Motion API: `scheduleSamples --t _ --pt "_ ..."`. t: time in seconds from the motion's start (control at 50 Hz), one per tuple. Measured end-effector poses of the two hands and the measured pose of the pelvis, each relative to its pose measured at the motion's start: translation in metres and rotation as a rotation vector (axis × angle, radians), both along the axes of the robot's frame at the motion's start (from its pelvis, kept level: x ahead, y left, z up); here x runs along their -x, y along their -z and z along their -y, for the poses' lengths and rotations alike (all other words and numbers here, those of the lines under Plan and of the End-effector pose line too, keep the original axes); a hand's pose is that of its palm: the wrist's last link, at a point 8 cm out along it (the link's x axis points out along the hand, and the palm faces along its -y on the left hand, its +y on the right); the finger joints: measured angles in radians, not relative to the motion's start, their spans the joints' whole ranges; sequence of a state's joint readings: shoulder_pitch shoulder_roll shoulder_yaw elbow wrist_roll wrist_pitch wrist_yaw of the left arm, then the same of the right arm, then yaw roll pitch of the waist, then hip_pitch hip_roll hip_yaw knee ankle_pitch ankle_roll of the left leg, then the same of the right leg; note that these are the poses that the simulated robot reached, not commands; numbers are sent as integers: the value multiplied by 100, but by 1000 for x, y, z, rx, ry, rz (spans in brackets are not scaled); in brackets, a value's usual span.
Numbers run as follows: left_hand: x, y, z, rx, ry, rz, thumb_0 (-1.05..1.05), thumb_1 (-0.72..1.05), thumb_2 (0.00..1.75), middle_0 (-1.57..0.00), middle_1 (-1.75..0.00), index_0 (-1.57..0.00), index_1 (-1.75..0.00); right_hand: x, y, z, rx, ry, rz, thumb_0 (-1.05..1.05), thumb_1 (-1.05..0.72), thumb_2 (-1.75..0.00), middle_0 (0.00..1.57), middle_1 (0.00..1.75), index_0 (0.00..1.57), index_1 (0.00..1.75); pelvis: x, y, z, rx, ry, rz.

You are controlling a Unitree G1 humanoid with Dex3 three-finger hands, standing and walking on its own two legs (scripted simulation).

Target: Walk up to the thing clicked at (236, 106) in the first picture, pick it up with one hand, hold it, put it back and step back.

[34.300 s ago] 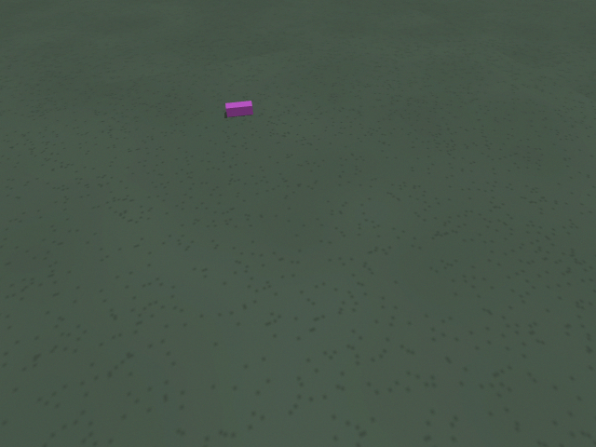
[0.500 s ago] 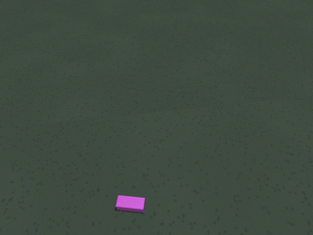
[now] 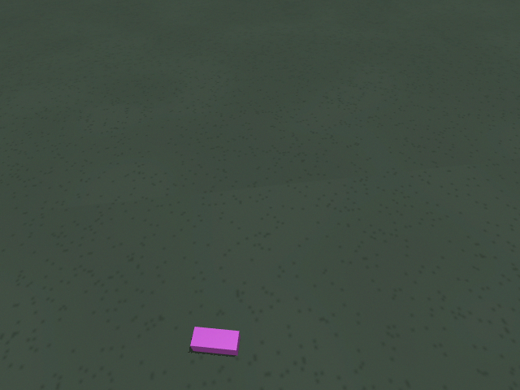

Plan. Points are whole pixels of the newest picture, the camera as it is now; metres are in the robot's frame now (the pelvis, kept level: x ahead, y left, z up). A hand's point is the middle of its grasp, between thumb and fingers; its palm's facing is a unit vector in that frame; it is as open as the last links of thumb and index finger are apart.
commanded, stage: stand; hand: left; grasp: from above
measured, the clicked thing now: (216, 341) +0.44 +0.21 -0.75
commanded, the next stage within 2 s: step back in 0.66 s
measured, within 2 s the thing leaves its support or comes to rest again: neither
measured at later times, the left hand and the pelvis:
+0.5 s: hand out of the picture +0.07 +0.24 -0.16, palm faces +0.00 -0.94 -0.34, open 7.4 cm; pelvis +0.00 +0.00 +0.00, yaw +0 degrees
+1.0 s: hand out of the picture +0.10 +0.31 -0.18, palm faces -0.03 -0.93 -0.37, open 7.4 cm; pelvis -0.05 +0.04 -0.03, yaw -1 degrees
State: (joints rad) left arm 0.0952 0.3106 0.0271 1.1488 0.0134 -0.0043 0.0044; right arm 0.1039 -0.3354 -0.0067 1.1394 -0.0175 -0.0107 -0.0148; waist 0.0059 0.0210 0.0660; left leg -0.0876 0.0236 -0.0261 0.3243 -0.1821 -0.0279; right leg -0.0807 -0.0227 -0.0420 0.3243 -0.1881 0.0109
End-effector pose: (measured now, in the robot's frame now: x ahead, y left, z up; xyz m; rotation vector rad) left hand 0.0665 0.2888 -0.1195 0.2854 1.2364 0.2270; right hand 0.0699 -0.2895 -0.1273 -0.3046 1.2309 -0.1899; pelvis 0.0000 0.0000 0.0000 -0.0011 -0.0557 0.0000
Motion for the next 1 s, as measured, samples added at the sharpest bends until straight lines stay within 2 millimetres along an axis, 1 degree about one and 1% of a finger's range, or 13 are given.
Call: scheduleSamples --t 0.18,0.48,0.68,0.76,0.84,0.92,0.96,1.0 --pt "-2 -1 0 -2 7 6 0 90 90 -20 -30 -20 -30 1 -1 2 1 0 3 0 -91 -89 20 30 21 30 0 0 1 -1 0 0" --pt "5 0 1 -4 11 -19 0 90 90 -20 -30 -20 -30 7 1 4 -7 6 -16 0 -91 -89 20 30 21 30 -1 0 4 -1 3 -5" --pt "0 0 2 1 16 -8 0 90 90 -20 -30 -20 -30 6 0 8 -3 11 -14 0 -91 -89 20 30 21 30 -1 0 5 0 6 -9" --pt "-2 2 -7 -14 10 12 0 90 90 -20 -30 -20 -30 5 1 14 10 24 -2 0 -91 -89 20 30 21 30 12 6 2 9 6 -14" --pt "-6 4 -23 -37 35 30 0 90 90 -20 -30 -20 -30 11 -1 16 44 29 2 0 -91 -89 20 30 21 30 25 11 -9 -1 11 -16" --pt "-16 12 -44 -46 77 63 0 90 90 -20 -30 -20 -30 29 -5 9 84 36 -1 0 -91 -89 20 30 21 30 37 18 -27 -2 9 -27" --pt "-23 20 -55 -41 89 90 0 90 90 -20 -30 -20 -30 43 -3 4 114 31 -13 0 -91 -89 20 30 21 30 42 27 -38 10 3 -33" --pt "-26 25 -63 -39 87 106 0 90 90 -20 -30 -20 -30 58 -4 -5 125 26 -41 0 -91 -89 20 30 20 30 51 28 -45 3 10 -25"
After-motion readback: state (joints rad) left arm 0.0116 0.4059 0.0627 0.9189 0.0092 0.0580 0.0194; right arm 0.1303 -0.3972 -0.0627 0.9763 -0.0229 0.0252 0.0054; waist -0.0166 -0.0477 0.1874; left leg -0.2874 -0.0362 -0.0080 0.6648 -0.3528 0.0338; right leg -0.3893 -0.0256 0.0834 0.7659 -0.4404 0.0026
